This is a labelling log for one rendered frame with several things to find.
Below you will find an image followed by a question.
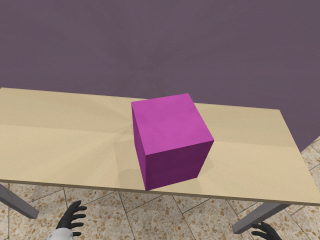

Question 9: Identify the robot left forearm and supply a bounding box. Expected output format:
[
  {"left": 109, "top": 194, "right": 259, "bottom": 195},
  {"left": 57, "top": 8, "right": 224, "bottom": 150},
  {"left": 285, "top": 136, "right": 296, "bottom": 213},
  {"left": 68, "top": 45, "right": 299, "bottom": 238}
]
[{"left": 46, "top": 227, "right": 73, "bottom": 240}]

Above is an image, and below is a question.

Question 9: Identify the carton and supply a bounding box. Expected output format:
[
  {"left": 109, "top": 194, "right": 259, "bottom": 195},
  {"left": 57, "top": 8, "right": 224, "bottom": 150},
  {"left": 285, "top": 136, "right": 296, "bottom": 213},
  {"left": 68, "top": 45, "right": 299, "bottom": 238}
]
[{"left": 131, "top": 93, "right": 214, "bottom": 191}]

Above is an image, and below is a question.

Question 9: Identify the table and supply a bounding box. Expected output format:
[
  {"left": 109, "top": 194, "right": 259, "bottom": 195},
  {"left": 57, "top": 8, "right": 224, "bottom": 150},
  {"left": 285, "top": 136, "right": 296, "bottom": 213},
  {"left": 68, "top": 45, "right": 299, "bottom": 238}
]
[{"left": 0, "top": 87, "right": 320, "bottom": 234}]

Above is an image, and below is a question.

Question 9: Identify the right robot hand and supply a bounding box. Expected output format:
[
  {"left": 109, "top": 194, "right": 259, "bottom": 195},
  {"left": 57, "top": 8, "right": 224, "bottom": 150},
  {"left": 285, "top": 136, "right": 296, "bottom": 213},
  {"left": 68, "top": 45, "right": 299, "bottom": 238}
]
[{"left": 251, "top": 221, "right": 282, "bottom": 240}]

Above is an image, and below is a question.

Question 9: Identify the left robot hand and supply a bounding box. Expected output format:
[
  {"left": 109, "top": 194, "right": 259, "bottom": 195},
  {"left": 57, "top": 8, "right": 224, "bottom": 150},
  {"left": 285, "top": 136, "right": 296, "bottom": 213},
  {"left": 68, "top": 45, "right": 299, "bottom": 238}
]
[{"left": 55, "top": 200, "right": 87, "bottom": 237}]

